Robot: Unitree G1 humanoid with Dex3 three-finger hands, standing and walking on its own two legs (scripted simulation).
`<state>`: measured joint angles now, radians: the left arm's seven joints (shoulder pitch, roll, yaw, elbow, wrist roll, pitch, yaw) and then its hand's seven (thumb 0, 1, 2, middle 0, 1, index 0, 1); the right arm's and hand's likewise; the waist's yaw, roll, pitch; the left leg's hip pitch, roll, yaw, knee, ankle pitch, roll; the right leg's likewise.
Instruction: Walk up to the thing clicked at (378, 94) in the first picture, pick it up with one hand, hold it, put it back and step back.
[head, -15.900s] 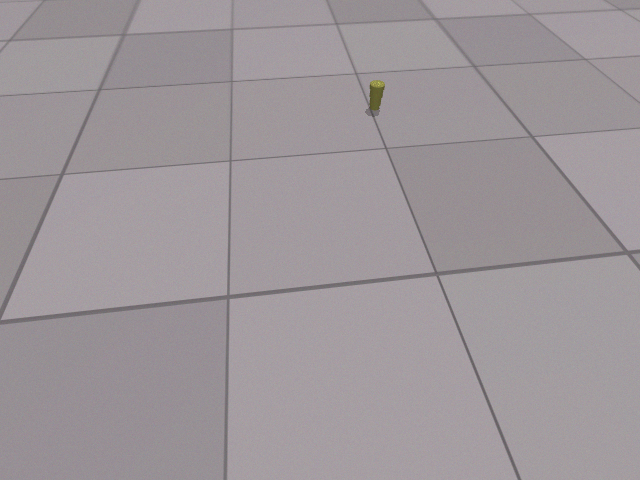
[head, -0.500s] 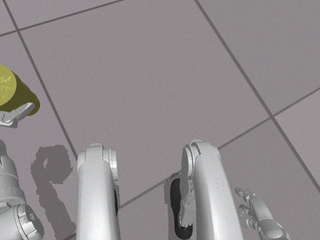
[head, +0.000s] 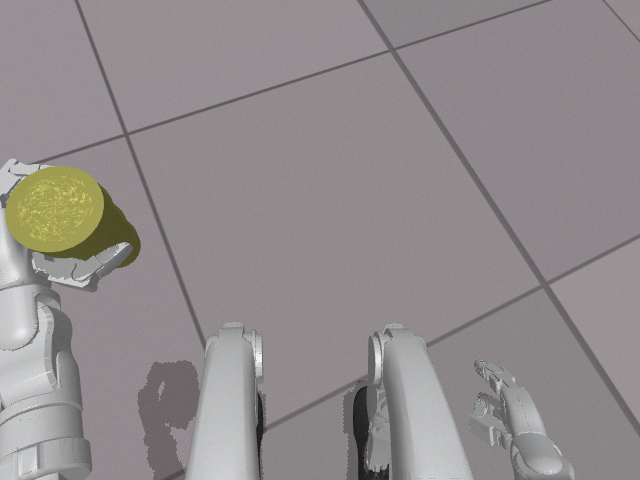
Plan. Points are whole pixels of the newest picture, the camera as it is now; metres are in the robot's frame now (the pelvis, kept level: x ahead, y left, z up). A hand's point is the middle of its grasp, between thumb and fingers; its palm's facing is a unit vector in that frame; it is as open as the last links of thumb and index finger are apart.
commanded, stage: hold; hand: left
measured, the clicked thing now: (92, 230) +0.38 +0.27 +0.00
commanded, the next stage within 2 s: crouch in 1.84 s
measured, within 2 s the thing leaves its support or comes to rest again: neither
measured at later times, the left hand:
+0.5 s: hand (18, 139) +0.38 +0.24 +0.18, palm faces +0.37 -0.93 -0.03, open 10.7 cm
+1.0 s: hand out of the picture +0.39 +0.22 +0.24, palm faces +0.37 -0.93 -0.02, open 10.7 cm
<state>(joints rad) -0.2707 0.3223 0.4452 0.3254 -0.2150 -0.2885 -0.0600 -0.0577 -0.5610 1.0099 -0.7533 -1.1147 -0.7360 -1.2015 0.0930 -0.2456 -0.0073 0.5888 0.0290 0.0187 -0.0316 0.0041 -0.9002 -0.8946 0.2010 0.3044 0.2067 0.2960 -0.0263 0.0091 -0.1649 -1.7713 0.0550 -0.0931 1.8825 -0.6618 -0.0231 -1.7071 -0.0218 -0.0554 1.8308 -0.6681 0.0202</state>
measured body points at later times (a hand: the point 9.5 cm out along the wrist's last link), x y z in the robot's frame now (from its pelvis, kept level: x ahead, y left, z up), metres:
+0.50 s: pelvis +0.04 +0.01 +0.15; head +0.14 +0.04 +0.59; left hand +0.35 +0.29 +0.18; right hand +0.21 -0.23 +0.05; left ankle +0.07 +0.13 -0.47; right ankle +0.07 -0.13 -0.47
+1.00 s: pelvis +0.06 +0.00 +0.20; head +0.13 +0.02 +0.65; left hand +0.36 +0.26 +0.25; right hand +0.21 -0.23 +0.10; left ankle +0.07 +0.13 -0.47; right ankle +0.07 -0.13 -0.47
